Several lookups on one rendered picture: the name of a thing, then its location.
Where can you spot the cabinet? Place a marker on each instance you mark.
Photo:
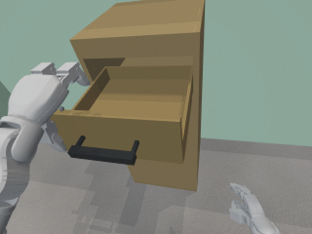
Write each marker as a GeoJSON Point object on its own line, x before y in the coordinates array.
{"type": "Point", "coordinates": [152, 33]}

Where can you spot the robot left hand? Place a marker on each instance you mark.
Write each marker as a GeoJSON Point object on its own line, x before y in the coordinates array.
{"type": "Point", "coordinates": [38, 96]}

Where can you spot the robot left forearm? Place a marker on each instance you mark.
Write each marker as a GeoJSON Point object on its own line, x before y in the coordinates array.
{"type": "Point", "coordinates": [19, 139]}

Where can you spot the robot right hand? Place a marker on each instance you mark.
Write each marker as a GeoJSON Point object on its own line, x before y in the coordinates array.
{"type": "Point", "coordinates": [244, 212]}

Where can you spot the drawer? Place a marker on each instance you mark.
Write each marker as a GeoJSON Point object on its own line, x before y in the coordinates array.
{"type": "Point", "coordinates": [148, 103]}

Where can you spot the handle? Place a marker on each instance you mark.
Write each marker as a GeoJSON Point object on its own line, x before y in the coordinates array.
{"type": "Point", "coordinates": [103, 154]}

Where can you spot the robot right forearm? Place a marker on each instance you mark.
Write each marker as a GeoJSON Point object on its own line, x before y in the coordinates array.
{"type": "Point", "coordinates": [263, 225]}

